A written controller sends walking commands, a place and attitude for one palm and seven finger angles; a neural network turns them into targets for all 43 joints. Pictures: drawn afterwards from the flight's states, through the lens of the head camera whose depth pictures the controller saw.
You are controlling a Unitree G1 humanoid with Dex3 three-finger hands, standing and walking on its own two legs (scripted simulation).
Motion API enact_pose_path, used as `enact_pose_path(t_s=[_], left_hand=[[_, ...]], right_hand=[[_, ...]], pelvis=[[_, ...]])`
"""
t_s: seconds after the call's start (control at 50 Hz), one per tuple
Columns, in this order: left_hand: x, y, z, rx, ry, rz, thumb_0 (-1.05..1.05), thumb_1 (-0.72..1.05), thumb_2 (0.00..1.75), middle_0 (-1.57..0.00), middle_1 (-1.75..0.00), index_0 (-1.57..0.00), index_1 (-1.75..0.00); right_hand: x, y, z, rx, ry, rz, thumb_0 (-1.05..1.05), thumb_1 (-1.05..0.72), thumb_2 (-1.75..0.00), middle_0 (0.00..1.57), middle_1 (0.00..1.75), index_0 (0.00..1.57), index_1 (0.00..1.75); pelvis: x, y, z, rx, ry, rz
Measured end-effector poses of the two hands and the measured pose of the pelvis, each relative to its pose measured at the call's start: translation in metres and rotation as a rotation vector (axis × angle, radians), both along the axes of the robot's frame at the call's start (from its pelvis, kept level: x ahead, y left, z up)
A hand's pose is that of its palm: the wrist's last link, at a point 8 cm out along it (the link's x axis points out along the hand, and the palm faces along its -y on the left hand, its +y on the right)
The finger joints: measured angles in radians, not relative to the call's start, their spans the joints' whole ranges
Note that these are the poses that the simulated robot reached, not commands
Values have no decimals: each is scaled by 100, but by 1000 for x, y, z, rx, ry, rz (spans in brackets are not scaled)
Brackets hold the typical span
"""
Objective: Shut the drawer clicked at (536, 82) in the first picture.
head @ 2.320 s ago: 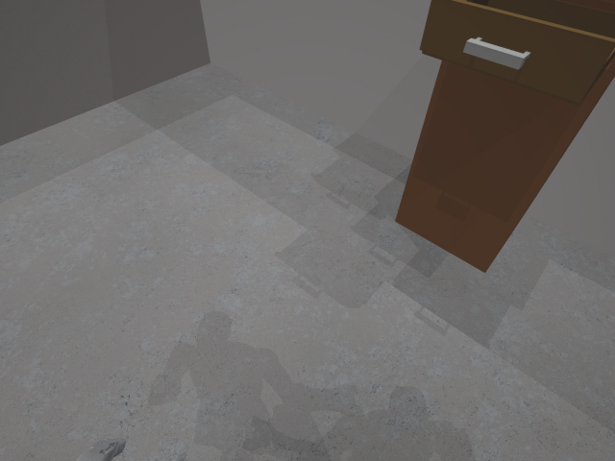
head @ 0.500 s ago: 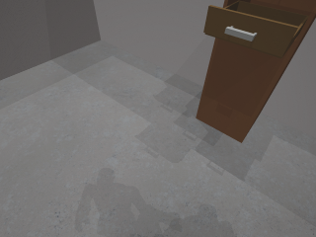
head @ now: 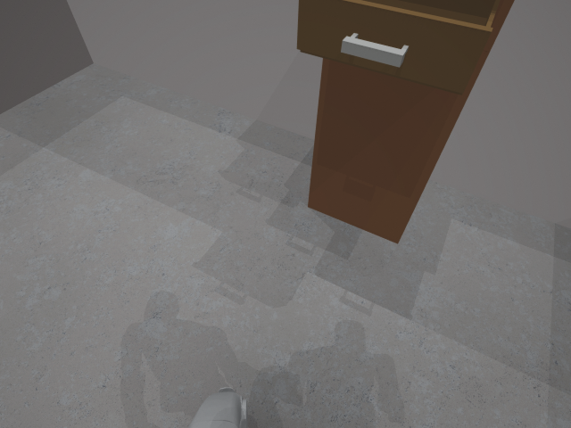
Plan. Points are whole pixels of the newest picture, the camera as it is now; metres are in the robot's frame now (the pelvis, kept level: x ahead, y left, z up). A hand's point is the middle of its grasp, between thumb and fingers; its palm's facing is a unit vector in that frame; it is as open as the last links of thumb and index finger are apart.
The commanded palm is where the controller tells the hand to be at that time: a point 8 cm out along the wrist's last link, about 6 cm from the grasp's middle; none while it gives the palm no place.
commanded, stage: turn to face it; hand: left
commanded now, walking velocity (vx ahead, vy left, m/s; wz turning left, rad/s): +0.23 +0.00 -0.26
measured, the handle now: (375, 47) +0.80 -0.12 +0.14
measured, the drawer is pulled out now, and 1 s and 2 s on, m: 0.24 0.24 0.24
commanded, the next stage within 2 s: take the last steps up to it in 0.70 s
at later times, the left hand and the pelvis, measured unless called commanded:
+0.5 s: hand (165, 346) +0.27 +0.24 -0.16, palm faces -0.15 -0.97 -0.21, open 7.4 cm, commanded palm none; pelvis +0.13 +0.07 +0.00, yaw -13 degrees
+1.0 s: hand (189, 346) +0.27 +0.20 -0.18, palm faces -0.29 -0.94 -0.18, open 7.3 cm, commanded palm none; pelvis +0.16 +0.04 -0.01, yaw -21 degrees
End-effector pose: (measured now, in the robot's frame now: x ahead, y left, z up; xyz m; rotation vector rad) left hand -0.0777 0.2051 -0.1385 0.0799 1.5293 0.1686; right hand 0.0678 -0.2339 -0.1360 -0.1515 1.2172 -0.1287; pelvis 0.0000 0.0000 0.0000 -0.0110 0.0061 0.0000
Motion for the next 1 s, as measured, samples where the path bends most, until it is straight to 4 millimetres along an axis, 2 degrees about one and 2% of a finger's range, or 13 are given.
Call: enact_pose_path(t_s=[0.12, 0.18, 0.22, 0.28, 0.36, 0.42, 0.5, 0.64, 0.68, 0.74, 0.78, 0.88, 1.0], left_hand=[[53, 27, -24, -19, 28, 14, 1, 91, 90, -20, -30, -20, -30], [95, 50, -37, -18, 17, -7, 1, 91, 90, -20, -30, -20, -30], [131, 64, -36, -7, -26, -46, 1, 91, 90, -20, -30, -20, -30], [193, 82, -27, 7, -125, -107, 1, 91, 90, -20, -30, -19, -30], [266, 94, -14, 26, -252, -174, 1, 91, 90, -20, -30, -19, -30], [307, 94, -4, 33, -317, -215, 0, 91, 90, -19, -30, -19, -30], [344, 84, 6, 34, -353, -281, 0, 91, 90, -19, -30, -19, -30], [376, 44, 10, 37, -363, -404, 0, 91, 90, -19, -30, -19, -30], [379, 32, 7, 42, -372, -429, 0, 91, 90, -20, -30, -19, -30], [375, 18, 10, 36, -366, -445, 0, 91, 90, -20, -30, -19, -30], [370, 15, 11, 35, -355, -435, 0, 91, 90, -20, -30, -20, -30], [365, 23, 8, 36, -321, -426, 0, 92, 90, -20, -30, -20, -30], [361, 44, -11, -7, -269, -408, 0, 91, 90, -20, -30, -20, -30]], right_hand=[[98, 40, -4, -6, -114, 37, 0, -91, -90, 20, 30, 19, 30], [122, 55, -4, -27, -149, 21, 0, -91, -90, 20, 30, 20, 30], [123, 61, 0, -31, -146, -11, 0, -91, -90, 20, 30, 20, 30], [112, 67, 7, -40, -121, -75, 0, -91, -90, 20, 30, 20, 30], [97, 56, 15, -83, -93, -157, -2, -95, -90, 20, 30, 20, 30], [81, 52, 14, -89, -45, -200, -2, -94, -90, 20, 30, 20, 30], [58, 51, 7, -69, 11, -262, -1, -93, -90, 20, 30, 20, 30], [15, 53, -16, 9, 103, -372, 0, -91, -90, 20, 30, 20, 30], [4, 51, -25, 34, 132, -399, 0, -91, -90, 20, 30, 20, 30], [-6, 49, -27, 50, 177, -419, 0, -91, -90, 20, 30, 20, 30], [-5, 49, -24, 52, 188, -422, 1, -91, -90, 20, 30, 19, 30], [8, 46, -13, 32, 152, -426, 1, -91, -90, 20, 30, 19, 30], [34, 48, -3, -35, 68, -414, 0, -91, -90, 20, 30, 19, 30]], pelvis=[[61, 29, -18, -24, -7, -21], [84, 42, -24, -18, -18, -56], [93, 48, -20, -19, -26, -91], [104, 56, -10, -22, -31, -121], [115, 63, -3, -18, -28, -162], [123, 66, -1, -13, -24, -187], [132, 65, 0, -4, -21, -221], [140, 48, -7, 16, -13, -285], [141, 40, -12, 18, -10, -304], [141, 35, -10, 7, -7, -310], [142, 33, -6, 8, -6, -318], [146, 33, -2, 6, 3, -337], [161, 45, -7, -16, 11, -366]])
